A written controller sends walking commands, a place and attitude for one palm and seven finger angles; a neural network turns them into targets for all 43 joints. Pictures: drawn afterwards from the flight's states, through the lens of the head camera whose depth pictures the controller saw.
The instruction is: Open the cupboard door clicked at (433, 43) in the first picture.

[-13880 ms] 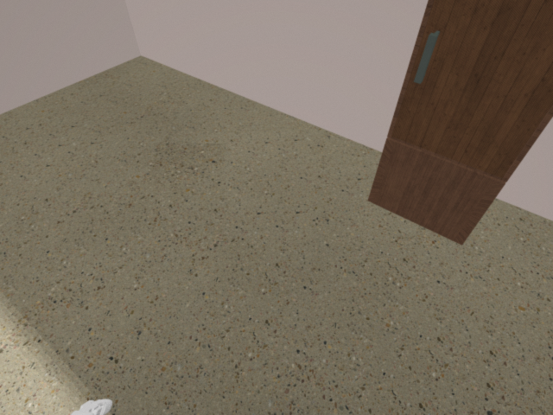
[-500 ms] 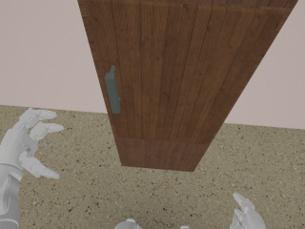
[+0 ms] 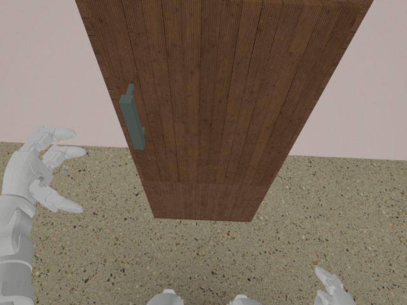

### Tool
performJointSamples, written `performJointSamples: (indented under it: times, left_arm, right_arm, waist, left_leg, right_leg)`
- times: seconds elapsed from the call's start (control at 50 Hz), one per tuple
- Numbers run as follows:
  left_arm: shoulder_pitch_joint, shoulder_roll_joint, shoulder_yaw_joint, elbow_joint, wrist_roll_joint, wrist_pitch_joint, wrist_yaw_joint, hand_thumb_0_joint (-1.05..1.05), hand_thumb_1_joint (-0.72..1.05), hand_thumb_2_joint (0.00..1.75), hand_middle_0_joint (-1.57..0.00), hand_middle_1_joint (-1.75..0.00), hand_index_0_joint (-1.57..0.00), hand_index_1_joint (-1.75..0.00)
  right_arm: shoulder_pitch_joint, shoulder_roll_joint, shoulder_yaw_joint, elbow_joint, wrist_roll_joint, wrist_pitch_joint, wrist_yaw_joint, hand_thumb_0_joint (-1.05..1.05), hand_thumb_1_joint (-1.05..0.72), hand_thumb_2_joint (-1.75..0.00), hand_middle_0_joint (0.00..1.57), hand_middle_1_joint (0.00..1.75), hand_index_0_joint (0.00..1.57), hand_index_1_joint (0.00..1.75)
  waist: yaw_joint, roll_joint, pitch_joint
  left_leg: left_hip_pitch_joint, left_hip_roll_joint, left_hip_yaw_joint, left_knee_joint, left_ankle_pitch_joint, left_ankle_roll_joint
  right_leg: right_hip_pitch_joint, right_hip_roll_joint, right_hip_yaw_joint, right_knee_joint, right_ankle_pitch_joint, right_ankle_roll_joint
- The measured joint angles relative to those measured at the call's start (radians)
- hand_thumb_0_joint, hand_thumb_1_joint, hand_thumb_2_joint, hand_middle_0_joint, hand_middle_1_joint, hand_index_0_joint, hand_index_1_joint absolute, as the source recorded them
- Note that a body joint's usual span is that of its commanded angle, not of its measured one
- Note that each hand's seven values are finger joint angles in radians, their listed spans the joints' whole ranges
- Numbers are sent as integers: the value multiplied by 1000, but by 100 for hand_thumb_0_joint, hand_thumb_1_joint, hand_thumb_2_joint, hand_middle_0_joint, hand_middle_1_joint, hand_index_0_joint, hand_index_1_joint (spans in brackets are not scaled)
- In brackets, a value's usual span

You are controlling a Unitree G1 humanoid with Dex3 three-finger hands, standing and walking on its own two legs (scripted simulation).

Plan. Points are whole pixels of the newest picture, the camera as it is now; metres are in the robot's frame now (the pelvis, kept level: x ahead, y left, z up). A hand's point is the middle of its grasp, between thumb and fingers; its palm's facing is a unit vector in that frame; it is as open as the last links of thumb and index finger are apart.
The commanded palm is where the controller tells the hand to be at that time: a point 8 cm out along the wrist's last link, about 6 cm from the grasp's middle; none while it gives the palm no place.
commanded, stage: move the hooked fingers beside the handle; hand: left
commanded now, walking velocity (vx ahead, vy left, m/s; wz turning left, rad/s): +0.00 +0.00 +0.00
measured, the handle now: (135, 118) +0.49 +0.17 +0.05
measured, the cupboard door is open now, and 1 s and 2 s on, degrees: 0 0 0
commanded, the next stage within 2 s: slide the fingers in behind the handle in 1.96 s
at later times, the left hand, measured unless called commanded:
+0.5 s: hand (81, 149) +0.39 +0.26 +0.07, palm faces +0.00 -1.00 -0.01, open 14.0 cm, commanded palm +0.37 +0.31 +0.06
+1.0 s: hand (93, 132) +0.44 +0.25 +0.06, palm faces -0.01 -1.00 +0.00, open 14.0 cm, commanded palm +0.42 +0.30 +0.06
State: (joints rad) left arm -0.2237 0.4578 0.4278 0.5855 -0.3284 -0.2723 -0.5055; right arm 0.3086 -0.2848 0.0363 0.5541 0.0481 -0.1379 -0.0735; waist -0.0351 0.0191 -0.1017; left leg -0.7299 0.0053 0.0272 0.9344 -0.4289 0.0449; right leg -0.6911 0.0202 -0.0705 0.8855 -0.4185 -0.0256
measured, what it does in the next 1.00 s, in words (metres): stands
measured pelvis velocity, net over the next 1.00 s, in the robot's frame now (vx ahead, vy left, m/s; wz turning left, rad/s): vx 0.00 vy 0.01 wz -0.02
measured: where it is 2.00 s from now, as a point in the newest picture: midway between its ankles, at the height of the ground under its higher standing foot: outside the picture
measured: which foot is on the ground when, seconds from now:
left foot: down 0.00-1.00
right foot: down 0.00-1.00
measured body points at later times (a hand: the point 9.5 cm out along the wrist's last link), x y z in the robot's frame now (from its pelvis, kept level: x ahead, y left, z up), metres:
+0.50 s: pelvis +0.00 +0.00 +0.00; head +0.08 +0.02 +0.44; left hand +0.38 +0.31 +0.07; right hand +0.11 -0.26 -0.10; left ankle +0.02 +0.09 -0.69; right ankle +0.01 -0.11 -0.69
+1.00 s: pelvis +0.00 +0.01 -0.01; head +0.10 +0.03 +0.43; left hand +0.43 +0.31 +0.06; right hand +0.06 -0.26 -0.12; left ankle +0.02 +0.09 -0.69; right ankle +0.01 -0.11 -0.69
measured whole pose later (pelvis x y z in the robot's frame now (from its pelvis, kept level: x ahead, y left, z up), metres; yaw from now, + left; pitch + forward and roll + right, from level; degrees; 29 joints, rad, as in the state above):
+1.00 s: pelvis +0.00 +0.01 -0.01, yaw -1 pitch +18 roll -3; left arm -0.65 0.51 0.42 1.01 -0.21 -0.38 -0.42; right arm 0.35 -0.28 0.04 0.61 0.03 0.01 -0.05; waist -0.10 0.01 -0.11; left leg -0.86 0.01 0.03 1.00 -0.45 0.06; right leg -0.81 0.02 -0.06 0.93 -0.43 -0.01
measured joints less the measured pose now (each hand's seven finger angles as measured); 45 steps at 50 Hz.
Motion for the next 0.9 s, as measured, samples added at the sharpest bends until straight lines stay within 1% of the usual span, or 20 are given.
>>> performJointSamples:
  times: [0.1,0.26,0.42,0.58,0.72,0.8,0.9]
  left_arm:
    - [-9,-1,9,19,4,-20,5,-1,-50,30,-30,-120,-30,-120]
    - [-91,0,-5,92,23,-40,9,-1,-50,30,-30,-120,-30,-120]
    - [-167,9,-5,165,49,-47,28,-1,-50,30,-30,-120,-30,-120]
    - [-235,29,4,244,68,-61,37,-1,-50,30,-30,-120,-30,-120]
    - [-278,28,-9,276,74,-79,41,-1,-50,30,-30,-120,-30,-120]
    - [-312,36,-7,315,89,-80,55,-1,-50,30,-30,-120,-30,-120]
    - [-365,43,-15,361,105,-99,72,-1,-50,30,-30,-120,-30,-120]
  right_arm:
    - [16,-3,-7,8,0,16,4,2,-91,-89,21,30,20,30]
    - [14,0,-9,30,1,37,0,2,-91,-89,21,30,20,30]
    - [8,7,-6,22,-2,61,8,1,-91,-89,21,30,20,30]
    - [17,7,-4,21,-4,87,14,1,-91,-89,21,30,20,30]
    - [31,5,-9,38,-6,108,19,1,-91,-89,21,30,20,30]
    - [34,5,-7,41,-8,120,20,1,-91,-89,21,30,20,30]
    - [38,6,-6,47,-11,131,22,1,-91,-89,21,30,20,30]
  waist:
    - [-3,2,-1]
    - [-6,-1,1]
    - [-21,-3,-4]
    - [-30,-6,-6]
    - [-34,-5,-10]
    - [-43,-7,-9]
    - [-51,-8,-6]
  left_leg:
    - [-7,2,1,2,-4,-1]
    - [-24,2,-3,12,-8,-1]
    - [-38,3,4,14,-10,1]
    - [-61,5,6,26,-14,5]
    - [-78,4,6,36,-17,9]
    - [-90,3,6,43,-18,11]
    - [-107,3,5,53,-19,13]
  right_leg:
    - [-7,3,2,2,-3,-1]
    - [-22,2,-3,9,-7,-1]
    - [-39,3,5,12,-6,1]
    - [-61,5,7,19,-7,4]
    - [-75,3,6,24,-7,9]
    - [-86,2,6,30,-7,11]
    - [-102,2,5,37,-7,12]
